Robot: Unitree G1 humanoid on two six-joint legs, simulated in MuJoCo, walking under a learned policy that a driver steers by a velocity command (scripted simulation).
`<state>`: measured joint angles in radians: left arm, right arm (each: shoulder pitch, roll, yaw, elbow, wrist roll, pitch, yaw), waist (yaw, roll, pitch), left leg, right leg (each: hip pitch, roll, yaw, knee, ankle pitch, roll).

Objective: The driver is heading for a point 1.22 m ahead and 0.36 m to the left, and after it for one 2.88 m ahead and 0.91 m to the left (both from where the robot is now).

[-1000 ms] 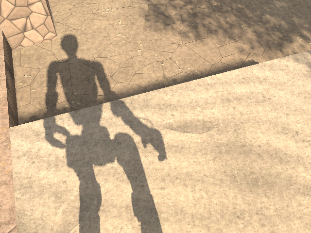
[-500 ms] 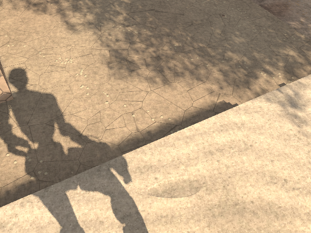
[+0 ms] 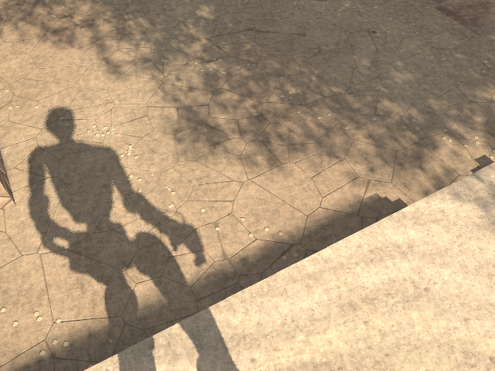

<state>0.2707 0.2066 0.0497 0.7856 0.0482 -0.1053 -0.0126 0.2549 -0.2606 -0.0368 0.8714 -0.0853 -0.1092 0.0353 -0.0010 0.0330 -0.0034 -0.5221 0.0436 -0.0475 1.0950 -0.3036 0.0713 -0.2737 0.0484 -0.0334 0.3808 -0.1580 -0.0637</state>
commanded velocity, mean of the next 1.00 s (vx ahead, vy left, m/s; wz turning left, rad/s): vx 0.50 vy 0.00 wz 0.00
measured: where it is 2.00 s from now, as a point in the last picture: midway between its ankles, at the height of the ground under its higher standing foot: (221, 218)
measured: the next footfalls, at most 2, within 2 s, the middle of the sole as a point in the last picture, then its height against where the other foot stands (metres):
left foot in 0.32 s outside the picture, level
right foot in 0.88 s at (284, 305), level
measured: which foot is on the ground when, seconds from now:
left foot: up 0.00-0.30, down 0.32-0.90, up 0.92-1.00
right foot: down 0.00-0.34, up 0.36-0.86, down 0.88-1.00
